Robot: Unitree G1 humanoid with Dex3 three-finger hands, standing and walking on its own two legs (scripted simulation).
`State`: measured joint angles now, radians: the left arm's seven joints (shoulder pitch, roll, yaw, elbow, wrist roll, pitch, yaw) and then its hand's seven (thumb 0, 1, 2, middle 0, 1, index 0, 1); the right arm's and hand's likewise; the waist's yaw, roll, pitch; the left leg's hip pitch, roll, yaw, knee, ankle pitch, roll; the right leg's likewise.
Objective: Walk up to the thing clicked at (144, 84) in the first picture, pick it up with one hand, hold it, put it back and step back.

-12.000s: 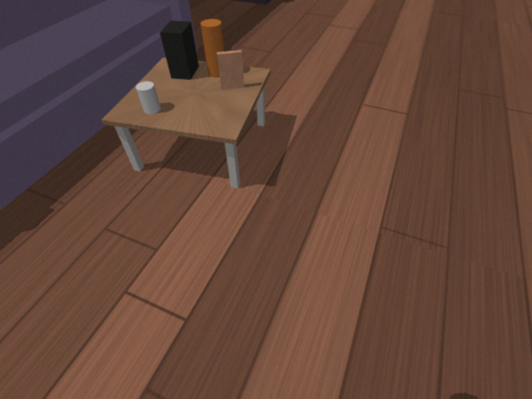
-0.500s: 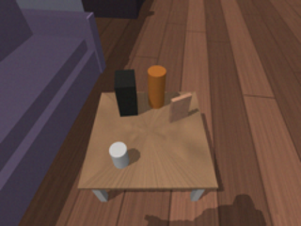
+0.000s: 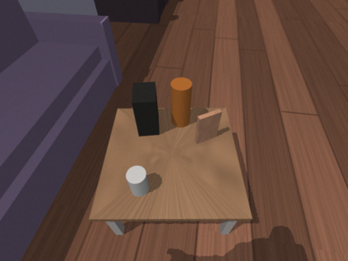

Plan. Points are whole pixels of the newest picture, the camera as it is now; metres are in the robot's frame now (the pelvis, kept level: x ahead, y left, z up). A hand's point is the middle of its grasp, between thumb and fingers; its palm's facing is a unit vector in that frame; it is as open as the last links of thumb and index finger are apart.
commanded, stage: stand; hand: left
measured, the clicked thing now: (138, 181) +0.47 +0.19 -0.36
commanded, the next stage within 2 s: go down in 0.32 s
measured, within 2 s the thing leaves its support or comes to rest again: neither
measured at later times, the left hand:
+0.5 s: hand out of the picture +0.08 +0.25 -0.16, palm faces +0.03 -0.94 -0.34, open 7.8 cm
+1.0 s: hand out of the picture +0.14 +0.27 -0.15, palm faces +0.05 -0.94 -0.32, open 16.8 cm
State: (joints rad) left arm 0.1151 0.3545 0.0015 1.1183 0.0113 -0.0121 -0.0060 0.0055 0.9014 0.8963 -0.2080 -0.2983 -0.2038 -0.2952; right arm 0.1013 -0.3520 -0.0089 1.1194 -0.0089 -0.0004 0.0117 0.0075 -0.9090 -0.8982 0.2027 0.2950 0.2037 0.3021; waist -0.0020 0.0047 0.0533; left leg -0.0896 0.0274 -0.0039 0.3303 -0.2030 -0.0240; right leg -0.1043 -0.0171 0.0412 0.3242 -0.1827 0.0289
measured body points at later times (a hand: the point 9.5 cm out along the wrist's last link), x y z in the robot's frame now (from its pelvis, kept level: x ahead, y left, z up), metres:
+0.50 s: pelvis -0.01 +0.00 +0.00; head +0.01 +0.00 +0.45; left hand +0.08 +0.30 -0.13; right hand +0.07 -0.30 -0.13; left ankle -0.01 +0.13 -0.75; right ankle +0.00 -0.14 -0.75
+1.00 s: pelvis +0.00 +0.00 -0.04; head +0.04 +0.01 +0.41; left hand +0.14 +0.32 -0.13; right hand +0.15 -0.25 -0.13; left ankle -0.01 +0.13 -0.75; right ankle +0.00 -0.14 -0.75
